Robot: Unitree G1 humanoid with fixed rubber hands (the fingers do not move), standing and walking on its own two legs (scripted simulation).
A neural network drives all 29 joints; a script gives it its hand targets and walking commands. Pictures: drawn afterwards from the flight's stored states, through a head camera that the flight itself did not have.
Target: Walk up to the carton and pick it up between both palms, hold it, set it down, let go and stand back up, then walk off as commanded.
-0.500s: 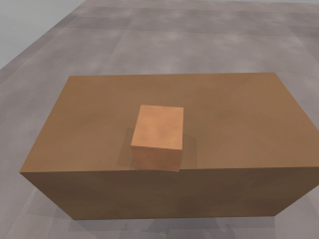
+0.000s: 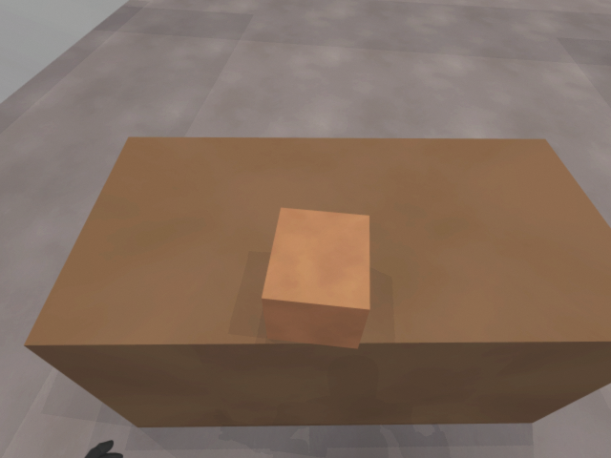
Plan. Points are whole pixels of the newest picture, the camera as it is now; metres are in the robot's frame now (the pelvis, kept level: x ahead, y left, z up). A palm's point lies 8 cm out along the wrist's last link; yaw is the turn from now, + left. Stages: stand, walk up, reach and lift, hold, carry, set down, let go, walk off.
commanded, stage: walk up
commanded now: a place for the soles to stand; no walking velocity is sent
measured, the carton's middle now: (318, 276) +0.44 -0.01 -0.09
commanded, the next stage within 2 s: reach and lift in 1.66 s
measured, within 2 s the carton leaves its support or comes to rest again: neither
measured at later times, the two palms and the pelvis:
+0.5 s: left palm out of the picture +0.07 +0.34 -0.12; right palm out of the picture +0.10 -0.29 -0.10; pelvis +0.01 +0.02 +0.00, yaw +0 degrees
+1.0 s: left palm out of the picture +0.11 +0.31 -0.10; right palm out of the picture +0.09 -0.29 -0.09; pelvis +0.01 +0.02 +0.01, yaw +1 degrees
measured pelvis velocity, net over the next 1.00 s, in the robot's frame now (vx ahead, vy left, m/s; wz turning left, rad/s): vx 0.01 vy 0.02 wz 0.02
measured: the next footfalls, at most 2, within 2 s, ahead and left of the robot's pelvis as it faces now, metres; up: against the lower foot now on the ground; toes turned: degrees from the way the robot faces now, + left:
none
